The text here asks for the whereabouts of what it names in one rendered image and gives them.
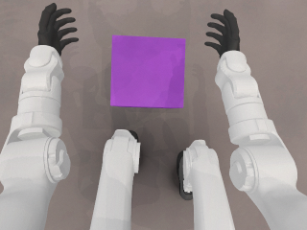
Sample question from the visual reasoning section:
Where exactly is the left robot foot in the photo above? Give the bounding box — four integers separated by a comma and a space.
129, 130, 139, 143

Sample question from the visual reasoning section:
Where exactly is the robot left hand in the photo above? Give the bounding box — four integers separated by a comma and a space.
37, 3, 79, 56

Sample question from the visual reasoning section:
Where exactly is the left robot forearm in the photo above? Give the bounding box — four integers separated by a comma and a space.
0, 45, 64, 186

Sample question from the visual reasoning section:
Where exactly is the carton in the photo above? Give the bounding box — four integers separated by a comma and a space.
110, 34, 186, 108

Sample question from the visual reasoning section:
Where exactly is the right robot forearm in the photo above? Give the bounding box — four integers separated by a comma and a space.
215, 50, 297, 179

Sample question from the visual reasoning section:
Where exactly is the robot right hand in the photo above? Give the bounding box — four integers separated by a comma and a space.
204, 9, 241, 58

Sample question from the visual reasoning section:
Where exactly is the left robot upper arm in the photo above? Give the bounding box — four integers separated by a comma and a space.
0, 136, 71, 230

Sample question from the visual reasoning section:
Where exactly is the right robot foot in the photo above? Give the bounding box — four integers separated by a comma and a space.
177, 150, 193, 200

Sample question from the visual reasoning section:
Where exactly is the right robot upper arm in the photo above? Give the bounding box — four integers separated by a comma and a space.
229, 145, 307, 230

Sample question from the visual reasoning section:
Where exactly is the robot foot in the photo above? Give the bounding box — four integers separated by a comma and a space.
177, 150, 193, 200
129, 130, 139, 143

